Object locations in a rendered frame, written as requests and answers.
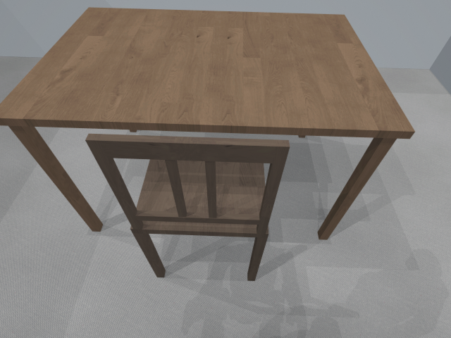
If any chair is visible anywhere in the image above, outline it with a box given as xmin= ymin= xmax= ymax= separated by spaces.
xmin=85 ymin=134 xmax=290 ymax=281

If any table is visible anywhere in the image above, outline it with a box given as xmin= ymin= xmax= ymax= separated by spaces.
xmin=0 ymin=7 xmax=415 ymax=240

